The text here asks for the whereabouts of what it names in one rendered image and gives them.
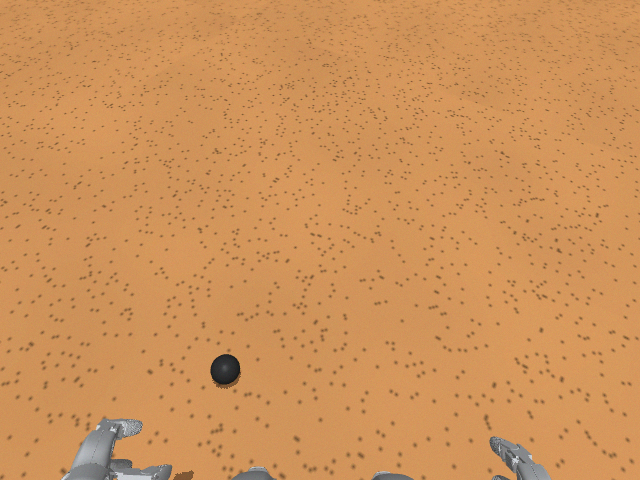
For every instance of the right robot hand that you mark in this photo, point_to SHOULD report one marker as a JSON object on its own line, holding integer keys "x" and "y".
{"x": 518, "y": 460}

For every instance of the ball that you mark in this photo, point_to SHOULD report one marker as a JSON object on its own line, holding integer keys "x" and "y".
{"x": 225, "y": 369}

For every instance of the left robot arm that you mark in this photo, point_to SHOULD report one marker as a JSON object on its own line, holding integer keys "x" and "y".
{"x": 89, "y": 471}

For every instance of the left robot hand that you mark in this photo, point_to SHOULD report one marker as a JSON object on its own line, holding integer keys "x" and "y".
{"x": 98, "y": 448}

